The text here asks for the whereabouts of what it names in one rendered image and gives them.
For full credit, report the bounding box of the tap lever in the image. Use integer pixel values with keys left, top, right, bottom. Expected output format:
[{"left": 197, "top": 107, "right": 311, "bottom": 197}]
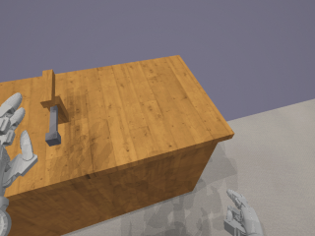
[{"left": 45, "top": 105, "right": 61, "bottom": 147}]

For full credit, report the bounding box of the robot left hand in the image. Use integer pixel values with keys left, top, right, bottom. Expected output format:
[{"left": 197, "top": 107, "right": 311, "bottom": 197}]
[{"left": 0, "top": 92, "right": 38, "bottom": 197}]

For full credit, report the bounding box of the counter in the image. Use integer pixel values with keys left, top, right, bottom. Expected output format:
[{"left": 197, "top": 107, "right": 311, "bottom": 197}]
[{"left": 0, "top": 55, "right": 234, "bottom": 236}]

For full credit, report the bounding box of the left robot forearm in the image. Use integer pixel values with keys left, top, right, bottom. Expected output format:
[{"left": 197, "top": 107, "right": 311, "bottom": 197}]
[{"left": 0, "top": 196, "right": 12, "bottom": 236}]

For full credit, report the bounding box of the robot right hand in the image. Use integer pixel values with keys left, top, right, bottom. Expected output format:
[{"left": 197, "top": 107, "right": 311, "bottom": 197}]
[{"left": 223, "top": 189, "right": 264, "bottom": 236}]

